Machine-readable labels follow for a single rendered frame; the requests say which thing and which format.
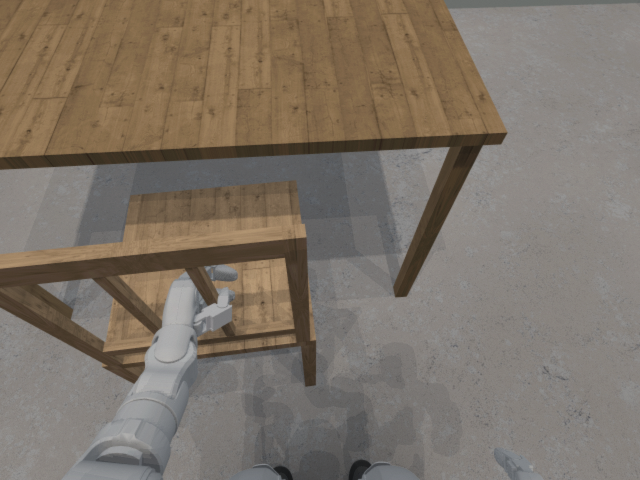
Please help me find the robot left shin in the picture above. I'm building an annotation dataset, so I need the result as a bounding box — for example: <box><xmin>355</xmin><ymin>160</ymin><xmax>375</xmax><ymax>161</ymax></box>
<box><xmin>252</xmin><ymin>464</ymin><xmax>279</xmax><ymax>475</ymax></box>

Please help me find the robot right shin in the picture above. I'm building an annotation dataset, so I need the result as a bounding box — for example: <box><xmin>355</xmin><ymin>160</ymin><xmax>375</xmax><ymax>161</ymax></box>
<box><xmin>364</xmin><ymin>462</ymin><xmax>391</xmax><ymax>474</ymax></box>

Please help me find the robot shin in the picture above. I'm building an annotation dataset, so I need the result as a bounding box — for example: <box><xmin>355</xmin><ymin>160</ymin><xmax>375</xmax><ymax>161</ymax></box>
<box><xmin>252</xmin><ymin>464</ymin><xmax>279</xmax><ymax>475</ymax></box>
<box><xmin>364</xmin><ymin>462</ymin><xmax>391</xmax><ymax>474</ymax></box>

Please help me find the table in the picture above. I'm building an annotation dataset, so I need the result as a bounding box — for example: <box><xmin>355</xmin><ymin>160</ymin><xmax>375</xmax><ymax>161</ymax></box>
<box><xmin>0</xmin><ymin>0</ymin><xmax>508</xmax><ymax>320</ymax></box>

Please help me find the left robot upper arm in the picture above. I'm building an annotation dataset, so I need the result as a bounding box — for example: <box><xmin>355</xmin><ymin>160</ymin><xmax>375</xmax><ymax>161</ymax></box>
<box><xmin>65</xmin><ymin>460</ymin><xmax>163</xmax><ymax>480</ymax></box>

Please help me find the robot left forearm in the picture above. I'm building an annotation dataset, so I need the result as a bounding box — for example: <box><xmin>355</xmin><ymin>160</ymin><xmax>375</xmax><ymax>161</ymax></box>
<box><xmin>61</xmin><ymin>324</ymin><xmax>198</xmax><ymax>480</ymax></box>

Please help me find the chair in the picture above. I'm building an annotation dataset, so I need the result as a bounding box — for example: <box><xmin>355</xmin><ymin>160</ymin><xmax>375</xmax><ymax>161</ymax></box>
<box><xmin>0</xmin><ymin>180</ymin><xmax>316</xmax><ymax>387</ymax></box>

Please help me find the right robot hand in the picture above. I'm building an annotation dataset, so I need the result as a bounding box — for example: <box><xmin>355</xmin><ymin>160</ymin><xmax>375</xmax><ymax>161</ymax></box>
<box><xmin>494</xmin><ymin>447</ymin><xmax>544</xmax><ymax>480</ymax></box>

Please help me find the left robot hand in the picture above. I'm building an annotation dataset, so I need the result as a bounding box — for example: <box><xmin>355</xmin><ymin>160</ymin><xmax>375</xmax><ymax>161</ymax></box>
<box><xmin>162</xmin><ymin>264</ymin><xmax>238</xmax><ymax>337</ymax></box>

